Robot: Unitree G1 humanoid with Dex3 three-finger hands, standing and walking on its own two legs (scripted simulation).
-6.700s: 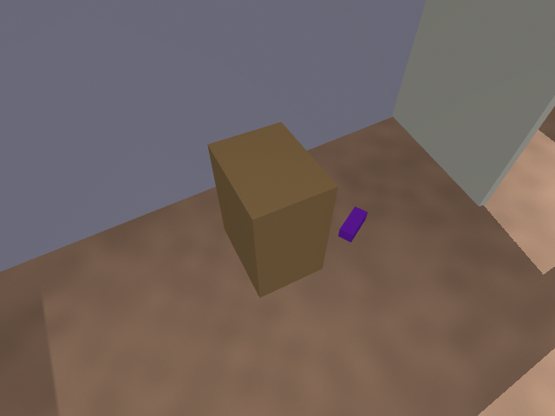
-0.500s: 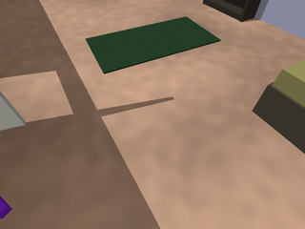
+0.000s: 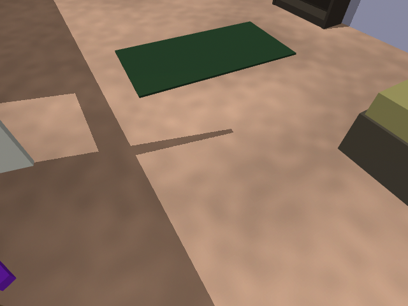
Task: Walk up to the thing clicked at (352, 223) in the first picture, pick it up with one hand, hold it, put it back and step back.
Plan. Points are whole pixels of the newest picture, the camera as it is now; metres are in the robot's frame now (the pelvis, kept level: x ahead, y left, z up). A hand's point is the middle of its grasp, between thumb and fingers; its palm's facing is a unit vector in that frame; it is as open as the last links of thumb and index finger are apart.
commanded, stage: stand
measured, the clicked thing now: out of the picture +0.39 +0.97 -0.76
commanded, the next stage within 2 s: walk up in 0.02 s
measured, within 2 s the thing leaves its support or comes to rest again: neither
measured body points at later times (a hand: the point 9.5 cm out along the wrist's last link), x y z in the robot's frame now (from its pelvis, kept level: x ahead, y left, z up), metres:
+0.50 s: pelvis +0.12 -0.07 -0.01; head +0.11 -0.09 +0.44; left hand +0.18 +0.26 -0.11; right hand +0.18 -0.41 -0.14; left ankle +0.15 +0.05 -0.69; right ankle +0.13 -0.19 -0.75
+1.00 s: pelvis +0.38 -0.03 -0.01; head +0.40 -0.01 +0.44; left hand +0.47 +0.29 -0.13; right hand +0.43 -0.35 -0.10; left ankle +0.38 +0.08 -0.75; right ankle +0.44 -0.19 -0.69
